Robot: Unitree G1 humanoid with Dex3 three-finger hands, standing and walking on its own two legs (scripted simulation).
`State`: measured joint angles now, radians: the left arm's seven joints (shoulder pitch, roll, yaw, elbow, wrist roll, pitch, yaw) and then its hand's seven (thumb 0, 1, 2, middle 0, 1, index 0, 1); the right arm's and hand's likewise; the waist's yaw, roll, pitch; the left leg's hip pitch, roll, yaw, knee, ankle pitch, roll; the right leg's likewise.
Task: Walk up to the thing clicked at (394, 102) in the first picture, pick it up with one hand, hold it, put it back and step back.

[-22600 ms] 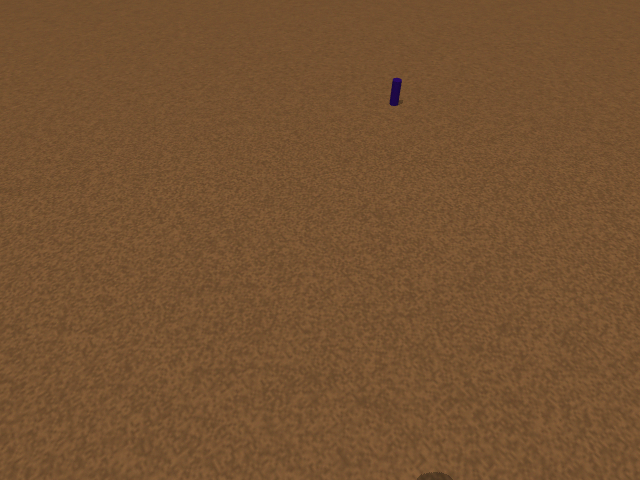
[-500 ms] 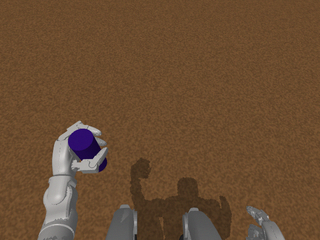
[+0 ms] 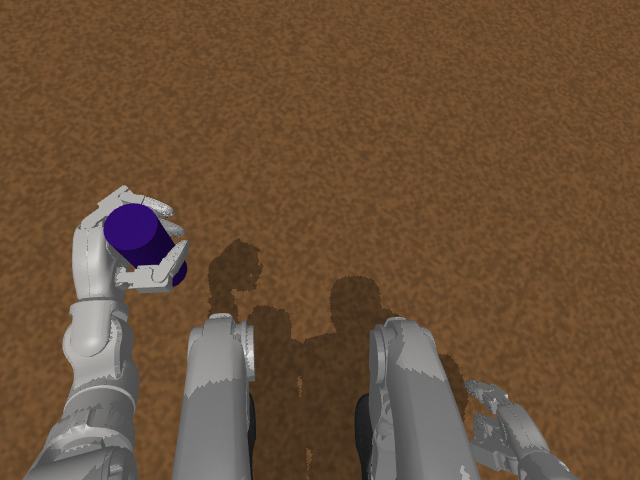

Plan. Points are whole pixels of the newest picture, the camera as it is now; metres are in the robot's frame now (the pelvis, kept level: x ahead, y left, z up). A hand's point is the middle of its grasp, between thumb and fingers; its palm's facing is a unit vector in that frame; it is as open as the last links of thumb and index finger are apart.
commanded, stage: crouch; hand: left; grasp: from the side
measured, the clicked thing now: (151, 251) +0.39 +0.22 -0.05
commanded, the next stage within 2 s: lower in 0.92 s
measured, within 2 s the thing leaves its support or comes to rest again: neither
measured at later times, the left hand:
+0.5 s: hand (177, 264) +0.40 +0.22 -0.16, palm faces +0.13 -0.99 -0.01, open 7.3 cm
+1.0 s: hand (181, 272) +0.41 +0.23 -0.22, palm faces +0.12 -0.99 -0.01, open 7.3 cm
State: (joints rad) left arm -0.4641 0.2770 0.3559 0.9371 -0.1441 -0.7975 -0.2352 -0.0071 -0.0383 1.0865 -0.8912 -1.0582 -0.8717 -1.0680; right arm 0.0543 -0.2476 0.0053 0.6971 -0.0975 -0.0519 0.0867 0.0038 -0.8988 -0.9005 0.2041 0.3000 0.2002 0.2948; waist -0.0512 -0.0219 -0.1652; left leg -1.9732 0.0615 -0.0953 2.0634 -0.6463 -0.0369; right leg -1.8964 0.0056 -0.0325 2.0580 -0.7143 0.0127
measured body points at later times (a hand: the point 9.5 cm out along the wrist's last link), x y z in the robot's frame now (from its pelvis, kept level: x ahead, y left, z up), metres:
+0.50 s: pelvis -0.01 +0.00 -0.11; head +0.19 +0.05 +0.29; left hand +0.39 +0.27 -0.16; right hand +0.12 -0.27 -0.23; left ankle +0.09 +0.14 -0.40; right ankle +0.08 -0.13 -0.40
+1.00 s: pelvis +0.00 +0.01 -0.14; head +0.20 +0.08 +0.25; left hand +0.39 +0.28 -0.22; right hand +0.14 -0.27 -0.24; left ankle +0.09 +0.14 -0.40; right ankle +0.08 -0.13 -0.40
